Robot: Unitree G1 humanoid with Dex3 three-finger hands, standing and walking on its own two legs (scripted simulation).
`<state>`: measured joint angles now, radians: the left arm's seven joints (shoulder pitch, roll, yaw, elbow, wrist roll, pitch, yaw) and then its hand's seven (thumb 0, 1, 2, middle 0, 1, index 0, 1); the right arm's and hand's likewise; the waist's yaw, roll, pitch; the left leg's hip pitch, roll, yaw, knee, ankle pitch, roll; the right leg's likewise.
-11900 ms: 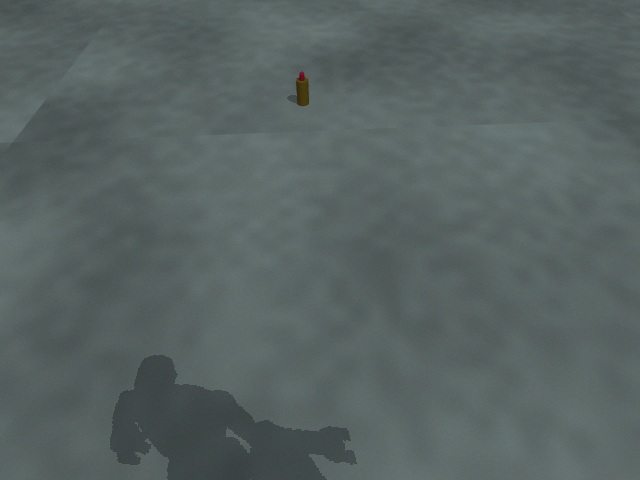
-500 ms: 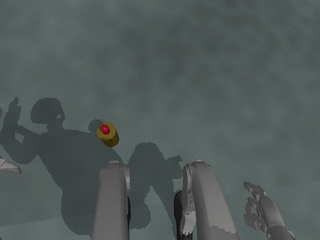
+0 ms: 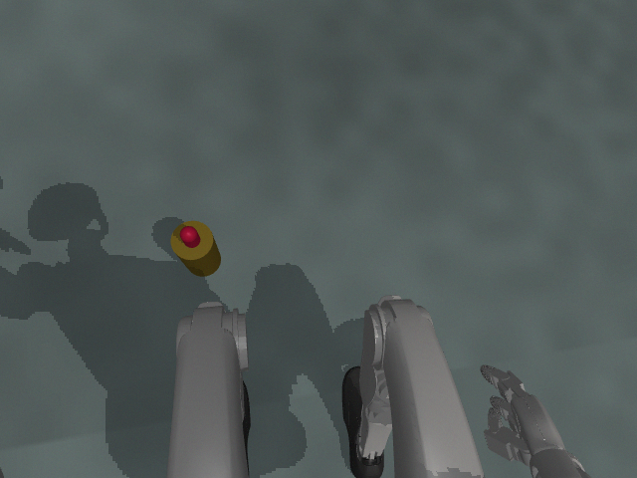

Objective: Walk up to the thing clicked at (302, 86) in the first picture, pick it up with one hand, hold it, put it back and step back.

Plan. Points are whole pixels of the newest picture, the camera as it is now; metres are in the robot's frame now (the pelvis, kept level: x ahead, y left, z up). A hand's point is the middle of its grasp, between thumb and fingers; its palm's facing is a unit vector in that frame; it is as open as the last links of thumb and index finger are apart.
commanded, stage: go down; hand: left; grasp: from the side
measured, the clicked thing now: (196, 247) +0.45 +0.20 -0.32
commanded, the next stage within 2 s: approach in 0.60 s
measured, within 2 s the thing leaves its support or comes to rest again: neither
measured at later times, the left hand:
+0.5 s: hand out of the picture +0.39 +0.38 -0.03, palm faces +0.07 -0.99 -0.09, open 17.6 cm
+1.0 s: hand (15, 230) +0.40 +0.37 -0.10, palm faces +0.08 -1.00 +0.02, open 17.6 cm
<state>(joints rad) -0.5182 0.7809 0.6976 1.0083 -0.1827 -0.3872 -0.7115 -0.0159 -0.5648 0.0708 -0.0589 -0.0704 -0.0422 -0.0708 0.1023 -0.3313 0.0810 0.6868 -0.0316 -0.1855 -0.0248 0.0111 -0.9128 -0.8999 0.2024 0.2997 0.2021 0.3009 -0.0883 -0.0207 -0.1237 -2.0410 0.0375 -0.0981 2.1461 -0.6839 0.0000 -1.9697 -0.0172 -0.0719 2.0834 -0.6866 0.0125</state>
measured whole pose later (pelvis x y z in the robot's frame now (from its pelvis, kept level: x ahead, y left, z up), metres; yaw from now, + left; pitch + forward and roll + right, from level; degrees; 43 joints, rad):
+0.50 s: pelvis +0.00 +0.00 -0.03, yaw -1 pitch +32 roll -7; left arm -0.57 0.85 0.73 1.05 -0.19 -0.38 -0.75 -0.02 -0.58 0.08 -0.06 -0.08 -0.04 -0.08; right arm 0.12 -0.35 0.11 0.68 -0.04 -0.18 -0.02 0.01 -0.91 -0.90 0.20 0.30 0.20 0.30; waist -0.11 -0.03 -0.10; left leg -2.12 0.03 -0.11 2.23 -0.68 0.00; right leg -2.04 -0.02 -0.08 2.17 -0.69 0.01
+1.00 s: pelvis -0.01 +0.00 -0.06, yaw -3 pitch +29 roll -9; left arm -0.66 0.90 0.73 1.23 -0.29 -0.56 -0.78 -0.01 -0.58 0.05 -0.08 -0.09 -0.05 -0.10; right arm 0.07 -0.37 0.19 0.66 -0.08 -0.20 0.01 0.01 -0.90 -0.90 0.20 0.30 0.20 0.30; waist -0.15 -0.08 -0.01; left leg -2.19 0.04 -0.15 2.36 -0.69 0.00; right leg -2.10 0.00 -0.11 2.27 -0.68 0.02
